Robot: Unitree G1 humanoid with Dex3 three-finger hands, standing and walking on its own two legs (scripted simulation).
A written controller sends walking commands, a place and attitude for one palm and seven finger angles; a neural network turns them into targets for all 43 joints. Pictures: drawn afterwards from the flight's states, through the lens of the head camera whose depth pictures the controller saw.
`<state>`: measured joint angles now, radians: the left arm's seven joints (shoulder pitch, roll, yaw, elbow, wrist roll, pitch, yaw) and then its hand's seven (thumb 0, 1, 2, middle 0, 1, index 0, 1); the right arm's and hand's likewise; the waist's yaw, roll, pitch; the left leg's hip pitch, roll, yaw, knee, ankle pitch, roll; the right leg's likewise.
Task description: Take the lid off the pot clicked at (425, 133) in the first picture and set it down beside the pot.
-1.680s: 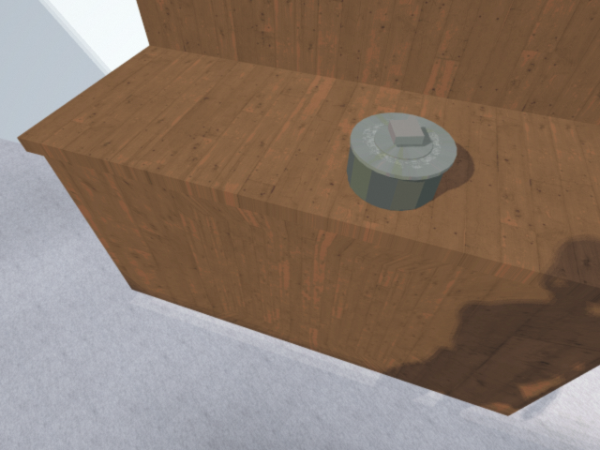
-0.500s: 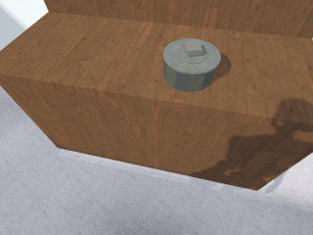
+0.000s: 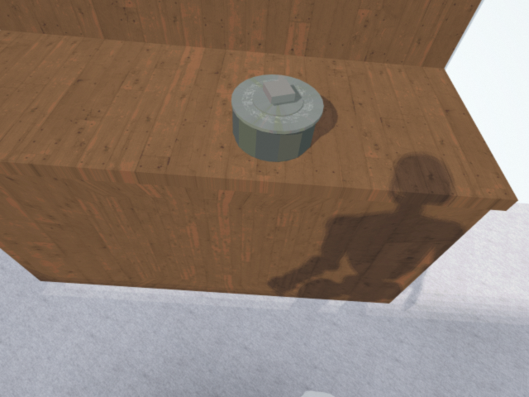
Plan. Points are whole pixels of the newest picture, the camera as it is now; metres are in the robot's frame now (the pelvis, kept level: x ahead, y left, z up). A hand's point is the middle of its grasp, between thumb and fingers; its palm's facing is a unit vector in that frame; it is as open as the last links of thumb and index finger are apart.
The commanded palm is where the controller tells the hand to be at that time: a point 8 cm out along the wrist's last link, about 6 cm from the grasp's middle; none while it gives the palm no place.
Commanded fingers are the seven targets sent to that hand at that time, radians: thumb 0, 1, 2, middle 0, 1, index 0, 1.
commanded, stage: take the last steps up to it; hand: left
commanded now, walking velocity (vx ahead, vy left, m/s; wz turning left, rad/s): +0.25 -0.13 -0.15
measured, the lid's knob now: (278, 91) +0.68 +0.01 +0.07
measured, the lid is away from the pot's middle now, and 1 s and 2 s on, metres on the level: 0.00 0.00 0.00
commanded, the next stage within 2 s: come to a stop and stand still in 0.42 s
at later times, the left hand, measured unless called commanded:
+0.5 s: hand out of the picture +0.14 +0.12 -0.20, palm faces +0.00 -0.99 -0.16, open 7.3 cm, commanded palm none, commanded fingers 0.00 0.90 0.90 -0.20 -0.30 -0.20 -0.30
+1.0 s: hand (219, 364) +0.20 +0.08 -0.18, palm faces +0.02 -0.97 -0.25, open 7.3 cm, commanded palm none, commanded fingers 0.00 0.90 0.90 -0.20 -0.30 -0.20 -0.30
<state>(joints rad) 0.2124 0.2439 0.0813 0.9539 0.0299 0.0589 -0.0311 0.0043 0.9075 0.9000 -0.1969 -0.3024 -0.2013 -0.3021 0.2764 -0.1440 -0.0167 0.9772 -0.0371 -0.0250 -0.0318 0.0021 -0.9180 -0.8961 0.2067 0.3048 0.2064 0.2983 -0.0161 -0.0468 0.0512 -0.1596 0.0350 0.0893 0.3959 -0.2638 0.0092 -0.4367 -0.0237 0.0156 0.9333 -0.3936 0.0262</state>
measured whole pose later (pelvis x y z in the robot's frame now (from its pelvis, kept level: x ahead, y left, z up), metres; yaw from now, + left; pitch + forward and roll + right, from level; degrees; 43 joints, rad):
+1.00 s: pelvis +0.17 -0.11 -0.01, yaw -1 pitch -1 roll +1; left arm 0.26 0.17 0.03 0.99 0.03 0.02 0.03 0.00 0.91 0.90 -0.20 -0.30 -0.20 -0.30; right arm 0.14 -0.21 -0.07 1.00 -0.01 0.07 -0.02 0.00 -0.92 -0.90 0.20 0.30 0.20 0.30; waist 0.02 0.02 0.08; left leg -0.39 -0.02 0.02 0.92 -0.50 -0.02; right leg -0.28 -0.06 -0.02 0.57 -0.27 0.02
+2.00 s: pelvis +0.09 -0.02 +0.00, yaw -1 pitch -1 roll +0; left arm 0.34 0.13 0.01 1.13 0.02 0.01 0.04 0.00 0.91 0.90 -0.20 -0.30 -0.20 -0.30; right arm 0.32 -0.11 -0.01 1.14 -0.01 0.01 -0.02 0.00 -0.91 -0.90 0.20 0.30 0.20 0.30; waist -0.02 -0.02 0.02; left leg -0.22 -0.09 0.08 0.36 -0.13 0.10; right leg -0.12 -0.02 0.01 0.43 -0.29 0.01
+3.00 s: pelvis +0.12 -0.06 +0.00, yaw -1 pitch -1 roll +0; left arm 0.32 0.12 0.00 1.13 0.01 -0.02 0.05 0.00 0.91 0.90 -0.20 -0.30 -0.20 -0.30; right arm 0.27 -0.12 0.00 1.16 -0.01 -0.01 -0.03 0.01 -0.92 -0.90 0.20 0.30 0.20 0.30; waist -0.01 -0.03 0.03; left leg -0.20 -0.04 0.06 0.41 -0.20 0.05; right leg -0.07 0.03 0.00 0.40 -0.32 -0.03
